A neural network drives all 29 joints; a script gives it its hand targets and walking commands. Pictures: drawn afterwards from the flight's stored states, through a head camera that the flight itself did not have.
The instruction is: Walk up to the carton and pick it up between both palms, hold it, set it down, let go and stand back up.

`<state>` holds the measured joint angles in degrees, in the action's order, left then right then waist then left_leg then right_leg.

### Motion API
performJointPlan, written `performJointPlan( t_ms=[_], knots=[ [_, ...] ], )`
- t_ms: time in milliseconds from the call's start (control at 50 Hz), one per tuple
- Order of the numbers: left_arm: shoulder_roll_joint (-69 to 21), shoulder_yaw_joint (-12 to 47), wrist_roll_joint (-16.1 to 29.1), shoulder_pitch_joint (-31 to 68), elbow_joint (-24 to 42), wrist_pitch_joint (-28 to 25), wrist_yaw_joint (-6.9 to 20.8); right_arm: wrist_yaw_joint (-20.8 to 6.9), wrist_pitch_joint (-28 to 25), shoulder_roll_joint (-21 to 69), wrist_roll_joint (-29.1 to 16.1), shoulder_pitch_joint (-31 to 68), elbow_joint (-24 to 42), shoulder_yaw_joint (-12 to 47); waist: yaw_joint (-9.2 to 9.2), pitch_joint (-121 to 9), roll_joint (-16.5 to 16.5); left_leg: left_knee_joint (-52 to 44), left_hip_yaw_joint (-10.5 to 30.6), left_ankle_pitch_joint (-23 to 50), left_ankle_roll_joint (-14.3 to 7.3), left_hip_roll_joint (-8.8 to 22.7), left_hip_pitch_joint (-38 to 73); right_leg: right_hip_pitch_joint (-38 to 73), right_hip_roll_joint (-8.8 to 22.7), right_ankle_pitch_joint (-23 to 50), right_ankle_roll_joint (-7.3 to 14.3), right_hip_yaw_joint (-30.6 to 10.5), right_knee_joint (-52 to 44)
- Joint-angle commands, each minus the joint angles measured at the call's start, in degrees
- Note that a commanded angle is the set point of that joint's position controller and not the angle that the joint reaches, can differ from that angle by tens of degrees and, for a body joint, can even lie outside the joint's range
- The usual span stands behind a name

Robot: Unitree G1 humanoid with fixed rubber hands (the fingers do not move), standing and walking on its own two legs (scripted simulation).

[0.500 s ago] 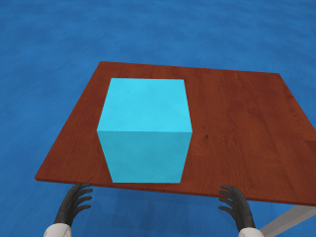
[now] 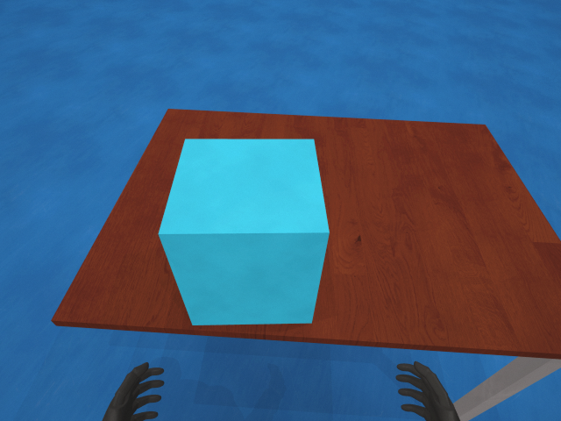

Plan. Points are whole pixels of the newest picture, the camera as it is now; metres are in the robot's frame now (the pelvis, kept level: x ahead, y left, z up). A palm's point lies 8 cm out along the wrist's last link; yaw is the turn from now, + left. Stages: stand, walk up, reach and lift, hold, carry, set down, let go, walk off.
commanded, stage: set down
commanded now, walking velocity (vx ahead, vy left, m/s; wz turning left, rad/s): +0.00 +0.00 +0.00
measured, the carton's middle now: (251, 235) +0.42 +0.07 +0.03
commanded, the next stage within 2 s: let go in 0.10 s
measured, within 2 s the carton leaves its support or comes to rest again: neither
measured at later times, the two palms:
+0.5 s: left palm out of the picture +0.16 +0.22 -0.08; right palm out of the picture +0.15 -0.23 -0.08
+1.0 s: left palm out of the picture +0.06 +0.25 -0.12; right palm out of the picture +0.02 -0.25 -0.13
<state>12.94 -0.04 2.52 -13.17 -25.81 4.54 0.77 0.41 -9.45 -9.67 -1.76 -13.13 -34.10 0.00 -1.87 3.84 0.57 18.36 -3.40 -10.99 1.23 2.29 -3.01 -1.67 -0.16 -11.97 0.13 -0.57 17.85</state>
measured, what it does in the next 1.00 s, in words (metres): stands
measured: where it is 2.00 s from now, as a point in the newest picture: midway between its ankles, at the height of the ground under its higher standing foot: outside the picture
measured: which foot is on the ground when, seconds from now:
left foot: down 0.00-1.00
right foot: down 0.00-1.00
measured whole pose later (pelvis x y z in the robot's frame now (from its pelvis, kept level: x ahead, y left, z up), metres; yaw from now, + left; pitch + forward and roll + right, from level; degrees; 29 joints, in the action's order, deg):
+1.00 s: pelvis -0.02 +0.01 -0.01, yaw +0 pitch +1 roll +0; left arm 12.1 -1.6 -2.2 -19.3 -40.8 -1.2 0.0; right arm -1.6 0.0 -13.0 2.0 -18.2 -50.0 -3.0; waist 0.3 -0.1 -0.1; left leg 27.7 -3.6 -13.6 0.3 2.5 -15.1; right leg -13.7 -0.1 -14.1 -0.4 -1.0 26.8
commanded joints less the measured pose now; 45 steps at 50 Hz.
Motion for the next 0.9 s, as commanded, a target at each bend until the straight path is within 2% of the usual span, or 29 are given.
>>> performJointPlan(
  t_ms=[0, 80, 120, 140, 160, 220, 280, 300, 320, 340, 360, 400, 460, 520, 560, 640, 660, 680, 700, 720, 740, 760, 780, 800, 820, 840, 860, 880],
  knots=[
    [4.77, -1.77, -0.24, 4.76, 5.25, -0.6, -0.18, -0.15, -1.73, -4.56, 0.91, 4.45, 4.6, -2.12, 0.25, -3.21, -0.05, -0.11, -1.38, 12.31, 0.6, -2.01, 7.84, -8.64, -0.64, 5.06, 0.8, 1.61, -4.45],
    [4.0, -2.17, -1.51, 5.43, 2.01, -0.24, -0.44, -0.62, -2.02, -5.11, 1.78, 5.07, 0.52, -2.11, 0.68, -2.71, -0.16, 0.59, -1.48, 12.39, 0.37, -2.08, 6.33, -8.7, -0.47, 6.8, 0.66, 1.28, -3.37],
    [4.49, -2.27, -1.79, 6.84, 3.3, 0.36, -0.68, -0.78, -1.93, -5.13, 2.0, 6.09, -0.13, -2.29, 0.66, -2.42, -2.01, 0.88, -1.6, 11.38, 0.82, -2.11, 6.01, -8.41, -0.59, 5.32, 0.73, 1.75, -3.27],
    [3.98, -2.2, -2.52, 6.34, 1.5, 0.93, -0.69, -0.74, -1.75, -5.39, 2.54, 6.73, -1.01, -2.34, 1.17, -1.27, -1.26, 0.86, -1.3, 10.89, 0.79, -2.05, 5.37, -8.6, -0.82, 4.89, 0.84, 2.19, -3.23],
    [4.1, -2.72, -2.48, 6.65, 1.76, 1.18, -0.85, -0.86, -1.88, -4.98, 2.56, 7.27, -0.91, -2.27, 0.38, -1.9, -0.58, 0.81, -1.38, 11.16, 0.7, -1.87, 5.98, -8.82, -0.69, 5.05, 0.56, 2.16, -2.96],
    [3.26, -2.55, -2.43, 6.31, 1.27, 1.1, -0.8, -0.82, -2.94, -5.7, 3.7, 6.47, -1.33, -3.48, 0.9, -4.7, 0.15, 1.55, -1.47, 11.86, 0.7, -1.92, 6.05, -7.18, -0.81, 8.0, 0.52, 1.74, -2.21],
    [3.53, -2.35, -2.26, 7.77, 2.34, 0.83, -1.06, -1.29, -3.26, -6.18, 3.16, 7.16, -2.47, -2.87, 0.88, -5.43, -0.48, 1.91, -1.08, 13.28, 0.98, -1.83, 6.59, -8.01, -0.81, 9.96, 0.4, 2.02, -1.19],
    [3.79, -2.61, -2.79, 7.25, 1.48, 0.88, -1.06, -1.3, -3.52, -6.4, 3.06, 7.42, -2.69, -2.98, 0.72, -4.17, 0.3, 2.48, -1.2, 13.01, 0.75, -2.03, 6.09, -8.32, -0.75, 10.21, 0.1, 1.86, -0.99],
    [3.68, -2.45, -2.82, 7.56, 1.81, 0.73, -1.16, -1.34, -3.88, -5.74, 3.19, 7.34, -3.24, -3.04, 1.2, -5.94, -0.68, 2.53, -1.22, 12.31, 0.68, -2.21, 6.28, -7.74, -0.69, 10.05, 0.24, 1.89, -1.05],
    [3.47, -2.35, -2.76, 7.54, 2.03, 0.63, -1.24, -1.31, -4.2, -5.91, 3.26, 6.98, -3.29, -3.53, 0.85, -5.93, -1.06, 2.41, -1.64, 11.84, 0.65, -2.05, 5.83, -7.48, -0.78, 9.41, 0.36, 1.81, -0.9],
    [3.37, -2.47, -2.81, 7.17, 1.28, 0.88, -1.14, -1.25, -4.22, -6.38, 3.36, 7.62, -3.6, -3.6, 1.07, -5.27, -0.09, 2.47, -1.25, 12.72, 0.5, -1.97, 5.63, -7.58, -0.89, 10.14, 0.37, 1.91, -0.9],
    [2.93, -2.4, -2.94, 6.89, 1.09, 1.03, -1.19, -1.4, -4.36, -7.1, 3.18, 7.54, -4.35, -3.33, 0.97, -4.4, -0.47, 2.62, -1.3, 13.15, 0.66, -2.14, 5.83, -7.24, -0.86, 10.74, 0.28, 1.72, -0.98],
    [2.87, -1.66, -2.54, 7.71, 0.92, 1.12, -1.0, -1.15, -3.95, -6.66, 3.34, 7.93, -2.72, -2.7, 1.32, -4.24, 0.94, 2.45, -0.99, 11.58, 0.32, -2.23, 5.67, -8.1, -0.8, 10.5, 0.06, 1.68, -0.92],
    [2.46, -2.13, -3.16, 7.5, 1.29, 1.07, -1.17, -1.47, -3.72, -6.64, 2.68, 7.37, -4.11, -3.39, 1.19, -4.1, -0.92, 2.79, -1.36, 12.6, 0.72, -2.24, 6.04, -8.15, -0.76, 10.5, 0.56, 1.78, -0.99],
    [2.31, -1.81, -3.03, 7.39, 2.02, 1.12, -1.2, -1.59, -3.78, -7.43, 2.83, 7.12, -3.78, -3.54, 1.63, -3.4, -0.68, 2.77, -1.4, 13.56, 0.79, -2.25, 6.47, -8.15, -0.92, 11.33, 0.58, 1.74, -1.02],
    [3.04, -2.32, -3.06, 7.65, 1.81, 0.82, -1.19, -1.69, -3.52, -6.82, 2.36, 7.82, -3.2, -3.94, 1.01, -3.97, -0.49, 2.51, -1.08, 11.99, 0.35, -1.98, 6.22, -8.46, -0.95, 9.55, 0.65, 1.68, -0.87],
    [6.22, -4.15, -7.38, -0.23, -4.13, -3.61, -1.2, -0.91, 3.95, -9.96, 3.58, 0.53, -8.35, -4.53, 0.67, 0.42, -5.08, 4.94, 3.45, 19.84, -0.6, 5.16, -6.17, -10.4, 3.74, 11.02, -0.78, -2.2, 3.3],
    [5.34, -4.1, -6.82, -3.35, -4.82, -5.17, -0.97, -0.82, 7.14, -11.13, 4.03, -2.34, -8.58, -5.12, 1.5, -2.11, -4.62, 5.06, 3.43, 16.83, -1.63, 4.77, -6.2, -8.82, 4.24, 9.59, -0.8, -3.23, 4.12],
    [4.66, -3.94, -6.4, -1.03, -4.82, -6.14, -0.74, -1.15, 8.26, -10.85, 4.2, -2.08, -8.35, -4.99, 1.82, -3.34, -3.03, 6.09, 2.84, 17.06, -1.76, 4.6, -7.53, -8.4, 4.36, 13.02, -0.7, -3.24, 5.26],
    [4.72, -4.11, -5.63, -0.62, -4.65, -6.73, -0.59, -1.59, 8.56, -10.43, 4.05, -1.78, -7.84, -4.85, 2.25, -7.99, 0.55, 6.56, 2.42, 14.43, -1.87, 4.52, -5.48, -8.24, 3.93, 14.51, -0.31, -2.75, 6.16],
    [4.11, -3.49, -5.06, -0.25, -4.96, -7.01, -0.56, -1.8, 8.5, -10.03, 3.54, -1.68, -7.99, -4.74, 2.28, -10.38, -0.45, 7.57, 2.25, 12.42, -1.96, 3.86, -5.79, -7.8, 3.89, 14.85, 0.09, -2.57, 6.84],
    [4.66, -3.67, -5.16, -1.36, -5.63, -7.25, -0.4, -1.96, 8.55, -9.3, 3.43, -0.32, -7.95, -4.35, 1.53, -9.1, 1.36, 7.94, 1.76, 5.59, -1.47, 2.99, -7.03, -9.66, 4.38, 13.54, 0.5, -3.57, 5.8],
    [4.15, -3.36, -4.8, -1.56, -6.33, -7.18, -0.36, -2.33, 8.51, -9.03, 3.69, 0.44, -8.12, -4.26, 1.63, -7.83, 3.27, 6.76, 2.62, 3.8, -1.92, 3.3, -7.95, -10.63, 4.44, 10.91, 0.48, -3.98, 5.31],
    [3.24, -2.85, -5.07, -0.31, -6.27, -7.3, -0.48, -2.24, 8.45, -9.16, 3.85, -0.24, -8.2, -4.58, 2.1, -7.53, 3.14, 6.68, 2.88, 3.57, -2.36, 3.95, -9.37, -10.12, 5.03, 11.65, 1.21, -4.45, 5.75],
    [3.75, -3.28, -4.84, -1.05, -6.63, -7.21, -0.46, -2.2, 8.59, -9.09, 3.9, -1.29, -9.3, -4.38, 1.95, -6.32, 2.79, 6.12, 3.11, 2.66, -2.37, 3.18, -10.5, -11.31, 4.89, 9.01, 1.54, -4.65, 5.69],
    [3.9, -3.14, -4.72, -1.33, -6.96, -7.28, -0.55, -2.1, 8.63, -9.31, 3.92, -1.74, -9.7, -4.37, 1.82, -5.44, 0.02, 5.31, 3.47, 1.25, -2.32, 3.85, -11.26, -11.39, 4.69, 6.84, 1.61, -4.84, 5.35],
    [3.76, -3.16, -4.87, -3.03, -7.72, -7.07, -0.59, -2.21, 8.53, -9.58, 4.13, -1.83, -9.98, -4.41, 1.57, -5.24, -1.31, 4.74, 3.75, 0.69, -2.45, 3.68, -11.14, -12.59, 4.45, 5.13, 1.36, -4.84, 5.26],
    [4.54, -3.21, -4.86, -3.28, -8.54, -7.12, -0.69, -2.19, 8.23, -9.02, 3.93, -1.57, -10.39, -4.37, 1.57, -4.8, 0.32, 4.69, 4.77, 1.32, -2.99, 4.3, -11.95, -11.76, 4.12, 6.45, 1.25, -4.47, 5.82]
  ],
)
